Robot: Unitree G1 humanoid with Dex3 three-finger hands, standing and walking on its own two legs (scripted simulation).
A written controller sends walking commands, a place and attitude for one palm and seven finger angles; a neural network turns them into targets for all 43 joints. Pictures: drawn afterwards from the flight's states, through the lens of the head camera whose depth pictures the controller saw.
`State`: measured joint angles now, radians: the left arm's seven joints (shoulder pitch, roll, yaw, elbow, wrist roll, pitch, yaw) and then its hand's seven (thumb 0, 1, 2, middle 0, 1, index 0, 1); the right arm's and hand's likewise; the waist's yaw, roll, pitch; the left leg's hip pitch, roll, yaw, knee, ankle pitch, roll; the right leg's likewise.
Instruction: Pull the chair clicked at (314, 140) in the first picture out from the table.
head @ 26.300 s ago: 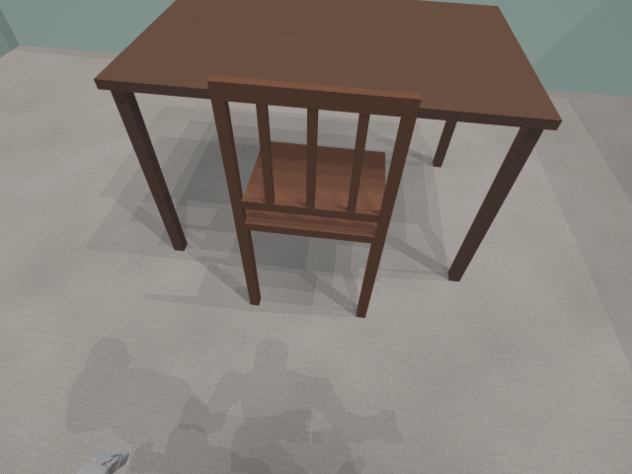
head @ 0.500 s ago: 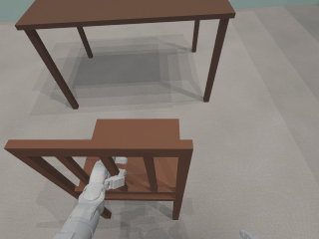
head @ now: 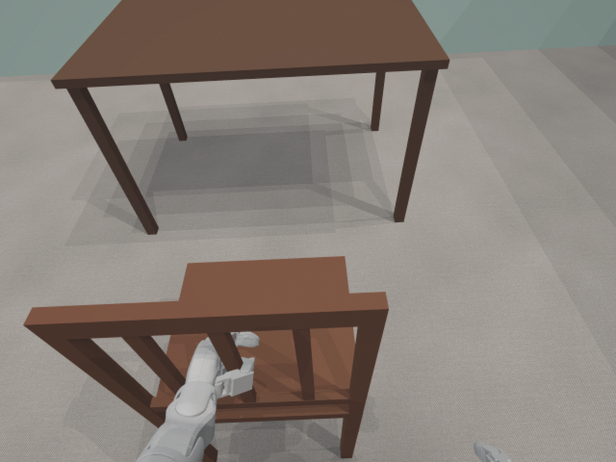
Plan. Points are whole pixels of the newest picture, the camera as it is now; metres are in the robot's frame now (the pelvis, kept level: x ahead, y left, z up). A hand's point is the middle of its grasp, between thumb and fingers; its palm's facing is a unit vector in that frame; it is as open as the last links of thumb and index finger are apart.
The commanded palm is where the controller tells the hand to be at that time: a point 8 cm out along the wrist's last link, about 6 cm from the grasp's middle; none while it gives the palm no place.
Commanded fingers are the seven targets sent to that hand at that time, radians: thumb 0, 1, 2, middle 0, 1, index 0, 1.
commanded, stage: stop walking, hand still on the chair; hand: left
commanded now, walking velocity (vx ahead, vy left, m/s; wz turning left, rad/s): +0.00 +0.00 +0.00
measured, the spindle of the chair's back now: (235, 368) +0.28 +0.13 -0.10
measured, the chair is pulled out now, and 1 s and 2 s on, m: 0.70 0.70 0.70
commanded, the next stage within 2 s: open the thumb and straighten the fingers in 0.22 s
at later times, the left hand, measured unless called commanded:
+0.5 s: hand (242, 368) +0.27 +0.12 -0.08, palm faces -0.02 -0.99 -0.12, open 6.4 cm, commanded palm +0.24 +0.17 -0.06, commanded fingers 0.00 -0.31 0.32 -0.50 -1.45 -0.50 -1.45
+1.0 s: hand (230, 365) +0.27 +0.14 -0.09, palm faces +0.01 -0.99 -0.15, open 16.6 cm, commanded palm +0.25 +0.19 -0.06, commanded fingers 0.00 -0.55 0.20 0.00 0.00 0.00 0.00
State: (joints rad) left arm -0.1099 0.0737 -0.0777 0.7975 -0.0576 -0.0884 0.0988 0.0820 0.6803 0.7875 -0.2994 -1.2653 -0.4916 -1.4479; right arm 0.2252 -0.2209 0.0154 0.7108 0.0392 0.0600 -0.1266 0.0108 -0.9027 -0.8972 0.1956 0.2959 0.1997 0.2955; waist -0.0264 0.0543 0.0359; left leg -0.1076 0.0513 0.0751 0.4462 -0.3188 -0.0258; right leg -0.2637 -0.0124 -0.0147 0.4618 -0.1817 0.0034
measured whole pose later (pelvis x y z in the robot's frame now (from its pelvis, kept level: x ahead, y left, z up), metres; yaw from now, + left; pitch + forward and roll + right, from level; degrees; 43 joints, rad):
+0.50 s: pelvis -0.01 +0.00 -0.01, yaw +2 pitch +4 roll +1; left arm -0.08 0.12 -0.05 0.62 -0.06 -0.01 0.06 0.05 0.49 0.71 -0.40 -1.37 -0.49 -1.45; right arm 0.22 -0.23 -0.01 0.68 0.05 -0.02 -0.04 0.01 -0.90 -0.90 0.20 0.30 0.20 0.30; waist -0.06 0.01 -0.01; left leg -0.29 0.03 0.04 0.56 -0.35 -0.02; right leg -0.43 -0.04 -0.04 0.57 -0.22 0.00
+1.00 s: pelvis -0.01 -0.01 -0.03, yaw +3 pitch +9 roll +1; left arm -0.08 0.16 0.01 0.46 -0.07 0.15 0.01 -0.01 -0.52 0.21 -0.12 -0.35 -0.12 -0.34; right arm 0.24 -0.25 0.01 0.60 0.04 -0.07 -0.04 0.01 -0.90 -0.90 0.20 0.30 0.20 0.30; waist -0.06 0.04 -0.06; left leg -0.50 0.03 0.02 0.78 -0.44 -0.03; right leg -0.64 -0.05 -0.05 0.79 -0.32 0.00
